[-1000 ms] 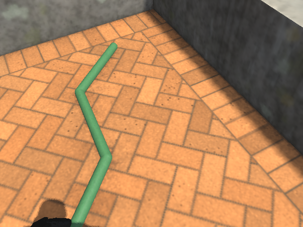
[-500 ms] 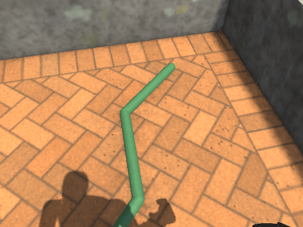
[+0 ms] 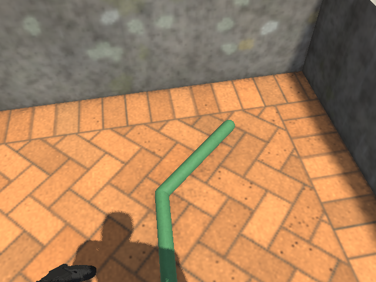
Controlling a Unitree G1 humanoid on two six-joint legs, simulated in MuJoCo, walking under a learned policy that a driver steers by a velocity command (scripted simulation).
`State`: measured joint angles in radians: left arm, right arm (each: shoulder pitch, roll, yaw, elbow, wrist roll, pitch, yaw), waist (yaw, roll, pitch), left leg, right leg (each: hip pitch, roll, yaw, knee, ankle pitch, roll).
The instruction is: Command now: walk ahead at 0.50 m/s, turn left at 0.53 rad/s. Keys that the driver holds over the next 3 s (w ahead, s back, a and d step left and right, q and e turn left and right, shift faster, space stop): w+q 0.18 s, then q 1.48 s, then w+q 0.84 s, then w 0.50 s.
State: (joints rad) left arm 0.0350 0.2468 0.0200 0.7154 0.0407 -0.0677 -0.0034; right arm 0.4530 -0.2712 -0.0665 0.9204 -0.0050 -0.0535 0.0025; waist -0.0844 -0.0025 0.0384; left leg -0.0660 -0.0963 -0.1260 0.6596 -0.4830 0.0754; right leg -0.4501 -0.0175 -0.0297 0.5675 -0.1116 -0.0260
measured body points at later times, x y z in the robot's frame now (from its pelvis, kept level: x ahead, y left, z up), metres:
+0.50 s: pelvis +0.21 +0.02 +0.02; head +0.25 +0.04 +0.47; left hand +0.19 +0.29 -0.11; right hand +0.44 -0.16 -0.09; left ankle +0.29 +0.13 -0.68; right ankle +0.12 -0.11 -0.64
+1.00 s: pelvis +0.30 +0.01 +0.02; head +0.33 -0.01 +0.47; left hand +0.28 +0.30 -0.07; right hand +0.51 -0.20 -0.12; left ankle +0.23 +0.10 -0.61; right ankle +0.38 -0.07 -0.72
